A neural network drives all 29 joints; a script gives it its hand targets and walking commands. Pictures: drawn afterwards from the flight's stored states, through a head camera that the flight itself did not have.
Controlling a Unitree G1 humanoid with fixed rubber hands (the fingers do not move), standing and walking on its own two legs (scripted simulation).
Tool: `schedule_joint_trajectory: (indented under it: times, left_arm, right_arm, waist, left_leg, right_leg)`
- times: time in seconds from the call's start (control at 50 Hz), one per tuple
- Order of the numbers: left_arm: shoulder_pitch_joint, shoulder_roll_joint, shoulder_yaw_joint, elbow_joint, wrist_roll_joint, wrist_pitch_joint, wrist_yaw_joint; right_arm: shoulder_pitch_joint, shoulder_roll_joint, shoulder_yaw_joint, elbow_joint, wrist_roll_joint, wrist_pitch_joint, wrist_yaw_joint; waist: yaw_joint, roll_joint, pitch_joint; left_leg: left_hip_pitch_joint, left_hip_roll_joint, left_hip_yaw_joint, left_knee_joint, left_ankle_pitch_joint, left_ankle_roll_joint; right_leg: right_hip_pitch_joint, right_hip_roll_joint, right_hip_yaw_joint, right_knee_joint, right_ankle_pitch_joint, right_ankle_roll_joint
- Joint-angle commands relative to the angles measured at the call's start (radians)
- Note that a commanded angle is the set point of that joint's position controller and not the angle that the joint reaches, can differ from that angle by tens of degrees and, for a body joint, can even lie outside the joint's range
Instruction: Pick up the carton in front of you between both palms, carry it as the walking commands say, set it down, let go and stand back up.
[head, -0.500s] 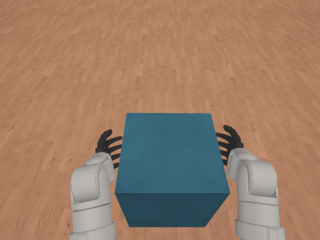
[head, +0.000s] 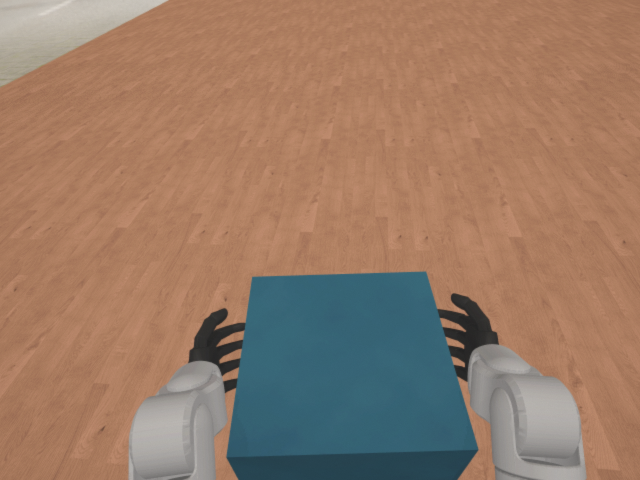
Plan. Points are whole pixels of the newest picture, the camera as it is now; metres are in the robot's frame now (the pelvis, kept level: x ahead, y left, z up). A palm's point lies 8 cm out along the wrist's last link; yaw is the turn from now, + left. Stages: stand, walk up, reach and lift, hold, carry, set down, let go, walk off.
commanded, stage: carry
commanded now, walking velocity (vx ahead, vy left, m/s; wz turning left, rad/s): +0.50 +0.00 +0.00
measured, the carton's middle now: (342, 401) +0.24 +0.01 +0.01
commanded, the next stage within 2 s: none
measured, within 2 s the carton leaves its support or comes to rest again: neither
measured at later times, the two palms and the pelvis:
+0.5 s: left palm (233, 209) +0.58 +0.19 +0.06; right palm (400, 203) +0.56 -0.11 +0.07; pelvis +0.33 +0.06 +0.00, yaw -3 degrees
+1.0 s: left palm (274, 119) +0.91 +0.14 +0.08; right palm (398, 113) +0.92 -0.16 +0.08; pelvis +0.67 -0.02 +0.00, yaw +0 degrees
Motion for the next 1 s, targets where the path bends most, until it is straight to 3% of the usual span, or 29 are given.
schedule_joint_trajectory:
  times: [0.0, 0.1, 0.22, 0.26, 0.28, 0.3, 0.32, 0.34, 0.36, 0.38, 0.4, 0.42, 0.44, 0.52, 0.62, 0.68, 0.74, 0.78, 0.8, 0.82, 0.84, 0.86, 0.88, 0.9, 0.92, 0.94, 0.98]
  left_arm:
    - [-0.457, -0.886, -0.671, -0.113, -0.361, -0.035, -0.196]
    - [-0.434, -0.829, -0.658, -0.146, -0.351, -0.034, -0.188]
    - [-0.393, -0.769, -0.631, -0.127, -0.32, -0.008, -0.166]
    - [-0.396, -0.767, -0.638, -0.128, -0.322, -0.004, -0.164]
    - [-0.401, -0.768, -0.646, -0.132, -0.325, -0.003, -0.163]
    - [-0.402, -0.766, -0.65, -0.134, -0.324, -0.002, -0.163]
    - [-0.411, -0.778, -0.664, -0.15, -0.329, -0.002, -0.164]
    - [-0.427, -0.788, -0.674, -0.157, -0.335, -0.006, -0.17]
    - [-0.447, -0.838, -0.697, -0.149, -0.345, -0.018, -0.178]
    - [-0.448, -0.88, -0.704, -0.139, -0.347, -0.032, -0.186]
    - [-0.446, -0.923, -0.71, -0.13, -0.348, -0.049, -0.191]
    - [-0.44, -0.954, -0.715, -0.12, -0.346, -0.064, -0.194]
    - [-0.426, -0.971, -0.719, -0.117, -0.338, -0.077, -0.194]
    - [-0.356, -0.962, -0.724, -0.117, -0.303, -0.112, -0.181]
    - [-0.35, -0.89, -0.722, -0.177, -0.305, -0.101, -0.166]
    - [-0.353, -0.824, -0.707, -0.207, -0.314, -0.071, -0.158]
    - [-0.358, -0.76, -0.681, -0.215, -0.32, -0.037, -0.152]
    - [-0.355, -0.73, -0.66, -0.205, -0.322, -0.019, -0.15]
    - [-0.348, -0.722, -0.648, -0.193, -0.323, -0.013, -0.15]
    - [-0.341, -0.716, -0.633, -0.181, -0.32, -0.007, -0.15]
    - [-0.362, -0.701, -0.62, -0.168, -0.318, -0.008, -0.153]
    - [-0.345, -0.738, -0.628, -0.152, -0.338, -0.008, -0.157]
    - [-0.365, -0.775, -0.639, -0.171, -0.348, -0.01, -0.166]
    - [-0.377, -0.828, -0.654, -0.171, -0.356, -0.018, -0.174]
    - [-0.404, -0.87, -0.667, -0.176, -0.361, -0.028, -0.182]
    - [-0.425, -0.899, -0.678, -0.181, -0.366, -0.038, -0.188]
    - [-0.427, -0.923, -0.689, -0.186, -0.371, -0.054, -0.199]
  right_arm:
    - [-0.393, 0.892, 0.669, -0.063, 0.319, -0.03, 0.166]
    - [-0.388, 0.853, 0.678, -0.099, 0.325, -0.029, 0.153]
    - [-0.377, 0.781, 0.664, -0.109, 0.335, 0.002, 0.147]
    - [-0.375, 0.774, 0.653, -0.101, 0.336, 0.005, 0.149]
    - [-0.359, 0.775, 0.645, -0.086, 0.333, 0.004, 0.151]
    - [-0.334, 0.774, 0.635, -0.073, 0.328, 0.002, 0.155]
    - [-0.339, 0.765, 0.627, -0.064, 0.321, -0.005, 0.161]
    - [-0.331, 0.803, 0.632, -0.045, 0.336, -0.015, 0.166]
    - [-0.341, 0.842, 0.645, -0.065, 0.35, -0.026, 0.174]
    - [-0.353, 0.896, 0.657, -0.07, 0.361, -0.041, 0.181]
    - [-0.372, 0.935, 0.673, -0.084, 0.366, -0.056, 0.188]
    - [-0.385, 0.958, 0.687, -0.092, 0.369, -0.07, 0.192]
    - [-0.384, 0.97, 0.696, -0.095, 0.371, -0.081, 0.197]
    - [-0.328, 0.935, 0.705, -0.101, 0.374, -0.107, 0.212]
    - [-0.314, 0.846, 0.704, -0.157, 0.372, -0.101, 0.203]
    - [-0.306, 0.784, 0.686, -0.172, 0.362, -0.075, 0.185]
    - [-0.307, 0.735, 0.669, -0.172, 0.349, -0.042, 0.166]
    - [-0.327, 0.711, 0.662, -0.174, 0.346, -0.021, 0.157]
    - [-0.332, 0.703, 0.66, -0.176, 0.345, -0.011, 0.152]
    - [-0.344, 0.691, 0.656, -0.176, 0.341, -0.003, 0.148]
    - [-0.353, 0.698, 0.664, -0.201, 0.342, 0.007, 0.143]
    - [-0.375, 0.706, 0.666, -0.2, 0.349, 0.011, 0.148]
    - [-0.383, 0.759, 0.683, -0.178, 0.354, 0.007, 0.153]
    - [-0.384, 0.806, 0.689, -0.172, 0.356, -0.001, 0.161]
    - [-0.391, 0.854, 0.698, -0.159, 0.359, -0.011, 0.168]
    - [-0.391, 0.891, 0.704, -0.151, 0.357, -0.023, 0.172]
    - [-0.376, 0.924, 0.711, -0.141, 0.343, -0.044, 0.172]
  waist:
    - [-0.018, -0.125, -0.112]
    - [-0.013, -0.125, -0.055]
    - [-0.009, -0.167, 0.02]
    - [-0.016, -0.182, -0.027]
    - [-0.035, -0.15, -0.09]
    - [-0.055, -0.081, -0.18]
    - [-0.056, 0.146, -0.285]
    - [-0.055, 0.327, -0.299]
    - [-0.05, 0.236, -0.274]
    - [-0.051, 0.131, -0.27]
    - [-0.047, 0.035, -0.236]
    - [-0.039, 0.029, -0.223]
    - [-0.038, 0.061, -0.22]
    - [-0.039, 0.114, -0.16]
    - [-0.047, 0.104, -0.065]
    - [-0.05, 0.112, -0.013]
    - [-0.046, 0.13, 0.023]
    - [-0.03, 0.139, -0.021]
    - [-0.011, 0.098, -0.078]
    - [0.005, 0.017, -0.151]
    - [0.008, -0.256, -0.257]
    - [0.001, -0.362, -0.239]
    - [-0.005, -0.267, -0.227]
    - [-0.006, -0.17, -0.235]
    - [-0.012, -0.079, -0.215]
    - [-0.017, -0.074, -0.205]
    - [-0.018, -0.125, -0.197]
  left_leg:
    - [-0.106, 0.035, 0.003, -0.147, 0.095, -0.025]
    - [-0.128, 0.005, 0.065, -0.387, 0.234, -0.031]
    - [-0.072, -0.028, 0.124, -0.551, 0.24, 0.011]
    - [0.088, -0.078, 0.176, -0.584, 0.189, 0.032]
    - [0.271, -0.131, 0.229, -0.626, 0.158, 0.033]
    - [0.532, -0.077, 0.149, -0.607, 0.097, 0.036]
    - [0.781, 0.221, -0.323, -0.683, -0.11, 0.155]
    - [0.856, 0.326, -0.612, -0.827, 0.018, 0.228]
    - [0.816, 0.311, -0.504, -0.798, 0.165, 0.224]
    - [0.749, 0.279, -0.408, -0.768, 0.255, 0.203]
    - [0.653, 0.257, -0.307, -0.776, 0.261, 0.162]
    - [0.58, 0.231, -0.235, -0.811, 0.193, 0.128]
    - [0.542, 0.212, -0.182, -0.838, 0.143, 0.111]
    - [0.521, 0.18, -0.075, -0.921, 0.076, 0.122]
    - [0.571, 0.139, 0.011, -0.925, 0.23, 0.129]
    - [0.592, 0.135, 0.046, -0.91, 0.298, 0.127]
    - [0.624, 0.145, 0.07, -0.874, 0.388, 0.102]
    - [0.615, 0.126, 0.12, -0.721, 0.599, 0.075]
    - [0.558, 0.085, 0.17, -0.539, 0.646, 0.046]
    - [0.4, 0.051, 0.166, -0.315, 0.47, 0.02]
    - [0.075, -0.067, 0.133, 0.037, 0.204, -0.037]
    - [-0.097, -0.144, 0.029, 0.216, -0.198, -0.032]
    - [-0.137, -0.073, -0.057, 0.31, -0.194, 0.006]
    - [-0.134, -0.032, -0.069, 0.309, -0.152, 0.027]
    - [-0.108, 0.009, -0.08, 0.237, -0.089, 0.033]
    - [-0.074, 0.029, -0.08, 0.156, -0.039, 0.028]
    - [-0.044, 0.019, -0.036, 0.069, 0.023, 0.018]
  right_leg:
    - [0.16, -0.275, 0.263, -0.291, -0.122, -0.057]
    - [0.247, -0.232, 0.166, -0.277, 0.037, -0.046]
    - [0.346, -0.234, 0.11, -0.197, 0.295, -0.024]
    - [0.346, -0.225, 0.066, -0.053, 0.546, 0.002]
    - [0.302, -0.185, -0.001, 0.126, 0.616, 0.03]
    - [0.145, -0.154, 0.0, 0.332, 0.477, 0.056]
    - [-0.162, -0.063, 0.031, 0.658, 0.218, 0.112]
    - [-0.384, 0.049, 0.119, 0.867, -0.252, 0.113]
    - [-0.439, -0.015, 0.219, 0.979, -0.271, 0.084]
    - [-0.438, -0.059, 0.238, 0.981, -0.243, 0.065]
    - [-0.417, -0.1, 0.243, 0.914, -0.177, 0.059]
    - [-0.378, -0.122, 0.247, 0.826, -0.124, 0.061]
    - [-0.348, -0.118, 0.222, 0.781, -0.089, 0.064]
    - [-0.381, -0.118, 0.16, 0.571, 0.007, 0.093]
    - [-0.417, -0.097, 0.089, 0.305, 0.13, 0.104]
    - [-0.396, -0.078, 0.056, 0.208, 0.17, 0.084]
    - [-0.327, -0.068, 0.046, 0.136, 0.179, 0.053]
    - [-0.152, -0.013, -0.013, 0.109, 0.109, 0.039]
    - [0.033, 0.04, -0.057, 0.082, 0.048, 0.039]
    - [0.254, -0.043, 0.059, 0.08, -0.021, 0.04]
    - [0.5, -0.347, 0.572, -0.037, -0.222, -0.102]
    - [0.516, -0.412, 0.775, -0.167, -0.053, -0.151]
    - [0.483, -0.397, 0.647, -0.127, 0.101, -0.134]
    - [0.422, -0.366, 0.549, -0.093, 0.196, -0.111]
    - [0.338, -0.339, 0.452, -0.1, 0.213, -0.076]
    - [0.278, -0.315, 0.387, -0.132, 0.152, -0.041]
    - [0.238, -0.285, 0.302, -0.182, 0.074, -0.027]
